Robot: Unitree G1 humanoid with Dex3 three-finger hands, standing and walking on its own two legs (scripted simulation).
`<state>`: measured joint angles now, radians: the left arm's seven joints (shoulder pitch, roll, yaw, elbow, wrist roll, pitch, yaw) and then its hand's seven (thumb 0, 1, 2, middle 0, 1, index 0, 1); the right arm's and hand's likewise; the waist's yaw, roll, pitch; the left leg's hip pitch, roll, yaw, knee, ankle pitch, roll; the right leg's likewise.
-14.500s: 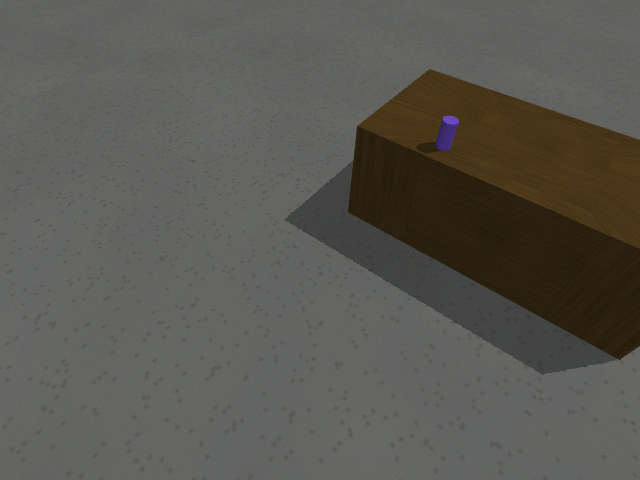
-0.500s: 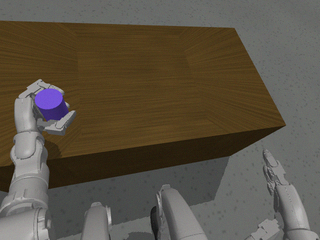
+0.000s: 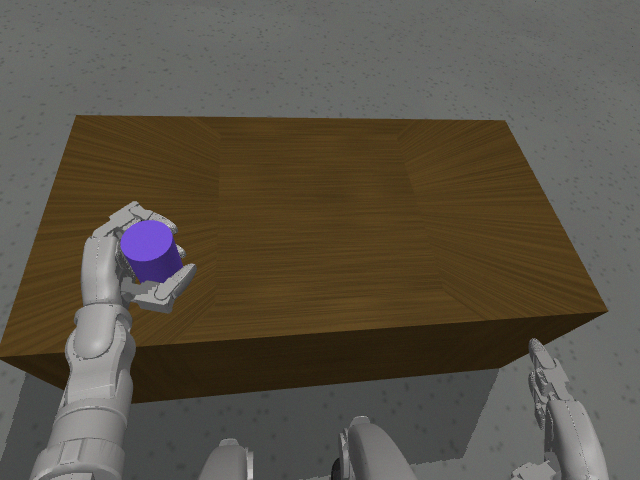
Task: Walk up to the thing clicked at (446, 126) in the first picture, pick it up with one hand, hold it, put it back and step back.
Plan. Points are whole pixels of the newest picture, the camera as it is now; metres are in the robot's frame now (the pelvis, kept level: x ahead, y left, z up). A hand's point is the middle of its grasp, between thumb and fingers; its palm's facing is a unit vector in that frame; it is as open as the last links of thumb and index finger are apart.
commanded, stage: lift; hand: left
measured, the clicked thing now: (157, 263) +0.38 +0.18 +0.03
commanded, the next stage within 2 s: hold in 0.72 s
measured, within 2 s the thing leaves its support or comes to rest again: neither
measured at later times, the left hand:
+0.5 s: hand (154, 248) +0.38 +0.17 +0.07, palm faces +0.07 -1.00 +0.00, open 8.3 cm
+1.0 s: hand (153, 249) +0.36 +0.16 +0.09, palm faces +0.07 -1.00 +0.01, open 8.3 cm
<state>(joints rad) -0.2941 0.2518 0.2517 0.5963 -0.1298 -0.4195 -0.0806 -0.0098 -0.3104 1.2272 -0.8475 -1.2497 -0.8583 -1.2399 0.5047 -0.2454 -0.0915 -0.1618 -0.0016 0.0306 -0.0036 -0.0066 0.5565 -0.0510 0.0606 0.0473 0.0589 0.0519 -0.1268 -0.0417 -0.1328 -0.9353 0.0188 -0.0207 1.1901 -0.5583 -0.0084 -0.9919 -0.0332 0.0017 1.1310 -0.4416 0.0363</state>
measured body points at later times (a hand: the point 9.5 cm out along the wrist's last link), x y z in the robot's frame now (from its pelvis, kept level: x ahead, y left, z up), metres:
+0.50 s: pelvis +0.02 +0.00 +0.02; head +0.09 +0.02 +0.47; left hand +0.37 +0.22 +0.07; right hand +0.17 -0.26 +0.01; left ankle +0.01 +0.12 -0.64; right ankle +0.06 -0.14 -0.64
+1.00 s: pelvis +0.02 +0.00 +0.04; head +0.07 +0.01 +0.48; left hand +0.35 +0.22 +0.09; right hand +0.18 -0.26 +0.01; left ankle +0.01 +0.12 -0.64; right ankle +0.06 -0.14 -0.64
